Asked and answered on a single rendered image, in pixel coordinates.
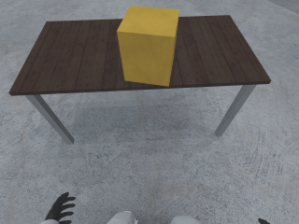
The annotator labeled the left robot thigh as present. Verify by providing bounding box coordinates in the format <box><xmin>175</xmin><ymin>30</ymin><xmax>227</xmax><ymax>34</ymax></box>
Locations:
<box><xmin>107</xmin><ymin>212</ymin><xmax>138</xmax><ymax>224</ymax></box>

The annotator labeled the robot left hand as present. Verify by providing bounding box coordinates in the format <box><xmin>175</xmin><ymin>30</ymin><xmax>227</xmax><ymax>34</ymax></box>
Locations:
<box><xmin>45</xmin><ymin>192</ymin><xmax>76</xmax><ymax>224</ymax></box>

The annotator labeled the table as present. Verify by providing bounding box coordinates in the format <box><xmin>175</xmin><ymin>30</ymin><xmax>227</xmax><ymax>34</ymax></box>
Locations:
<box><xmin>9</xmin><ymin>15</ymin><xmax>272</xmax><ymax>145</ymax></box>

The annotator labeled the carton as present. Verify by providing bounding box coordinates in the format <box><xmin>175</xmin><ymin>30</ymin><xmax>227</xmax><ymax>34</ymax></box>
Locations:
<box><xmin>117</xmin><ymin>6</ymin><xmax>180</xmax><ymax>87</ymax></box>

